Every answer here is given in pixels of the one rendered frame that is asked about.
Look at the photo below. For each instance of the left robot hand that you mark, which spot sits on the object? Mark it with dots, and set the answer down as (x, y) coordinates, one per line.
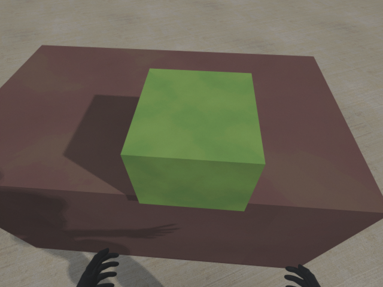
(92, 276)

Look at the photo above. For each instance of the right robot hand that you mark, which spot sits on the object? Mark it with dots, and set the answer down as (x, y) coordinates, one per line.
(308, 279)

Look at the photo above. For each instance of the carton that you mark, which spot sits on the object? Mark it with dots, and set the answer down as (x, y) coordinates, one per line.
(194, 140)

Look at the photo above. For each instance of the pedestal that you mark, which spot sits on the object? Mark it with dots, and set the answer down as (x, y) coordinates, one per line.
(64, 118)

